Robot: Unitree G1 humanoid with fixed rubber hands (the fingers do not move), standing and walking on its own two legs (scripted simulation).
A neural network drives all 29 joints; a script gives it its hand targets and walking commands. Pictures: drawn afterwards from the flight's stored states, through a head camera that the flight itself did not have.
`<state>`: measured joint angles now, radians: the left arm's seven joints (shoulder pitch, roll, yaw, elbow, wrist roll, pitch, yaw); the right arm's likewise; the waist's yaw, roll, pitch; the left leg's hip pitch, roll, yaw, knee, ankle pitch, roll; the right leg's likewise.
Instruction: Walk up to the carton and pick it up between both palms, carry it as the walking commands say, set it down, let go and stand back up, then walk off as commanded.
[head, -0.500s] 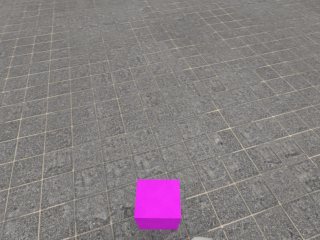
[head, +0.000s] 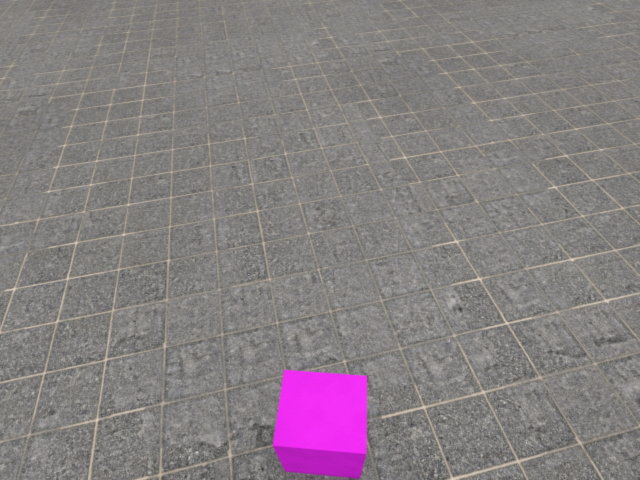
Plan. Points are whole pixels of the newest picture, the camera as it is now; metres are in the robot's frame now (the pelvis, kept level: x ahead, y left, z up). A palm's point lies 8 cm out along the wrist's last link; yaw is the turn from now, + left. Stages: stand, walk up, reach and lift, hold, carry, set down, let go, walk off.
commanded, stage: walk up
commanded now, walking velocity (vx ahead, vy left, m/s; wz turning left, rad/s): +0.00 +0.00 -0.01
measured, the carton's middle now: (323, 426) +0.35 +0.05 -0.63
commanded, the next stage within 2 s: stand in 0.36 s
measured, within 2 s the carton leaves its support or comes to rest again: neither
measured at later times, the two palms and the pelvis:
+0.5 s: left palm out of the picture +0.00 +0.24 -0.14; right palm out of the picture -0.06 -0.22 -0.15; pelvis -0.02 +0.00 +0.00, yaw +0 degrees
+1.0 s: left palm out of the picture +0.13 +0.24 -0.13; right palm (503, 478) +0.16 -0.22 -0.14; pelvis -0.04 +0.00 -0.03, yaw +2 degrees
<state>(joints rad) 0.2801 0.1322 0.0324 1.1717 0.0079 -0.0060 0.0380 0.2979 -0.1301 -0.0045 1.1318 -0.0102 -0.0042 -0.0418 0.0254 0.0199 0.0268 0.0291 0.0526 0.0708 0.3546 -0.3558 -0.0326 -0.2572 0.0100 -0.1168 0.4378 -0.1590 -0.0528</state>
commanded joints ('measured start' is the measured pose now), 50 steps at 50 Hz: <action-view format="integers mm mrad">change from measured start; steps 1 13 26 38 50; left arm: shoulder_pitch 35 26 -31 -419 -143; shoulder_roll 104 140 194 242 207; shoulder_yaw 12 17 24 -1 -2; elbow -33 -43 -66 -417 -631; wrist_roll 0 2 0 -91 -38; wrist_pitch -14 -20 -31 35 548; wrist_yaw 4 -3 -12 -26 -72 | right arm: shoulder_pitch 119 140 123 -280 -103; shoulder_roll -80 -107 -156 -218 -119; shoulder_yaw -14 -16 -20 -5 -52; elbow -6 -7 -17 -392 -575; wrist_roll -1 -17 -25 85 44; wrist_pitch -4 -22 -40 48 631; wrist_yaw -3 3 9 17 20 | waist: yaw -15 -12 -5 -9 -72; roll -26 -16 -16 17 -80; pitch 45 66 59 -60 -307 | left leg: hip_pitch -183 -254 -303 -718 -882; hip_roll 52 59 62 -57 -78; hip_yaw -63 -78 -81 -57 -100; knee -76 -74 -65 119 251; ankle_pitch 113 36 32 -180 230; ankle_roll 32 45 45 84 92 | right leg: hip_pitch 101 76 99 86 290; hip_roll -120 -125 -127 -25 -1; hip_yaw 184 185 170 92 165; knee -87 -103 -56 109 282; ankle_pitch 149 -20 31 -232 488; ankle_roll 9 19 20 17 52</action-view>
